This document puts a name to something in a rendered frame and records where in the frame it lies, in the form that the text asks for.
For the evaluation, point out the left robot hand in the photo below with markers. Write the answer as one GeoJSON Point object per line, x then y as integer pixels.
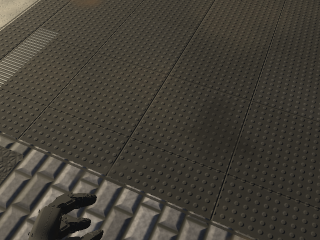
{"type": "Point", "coordinates": [50, 225]}

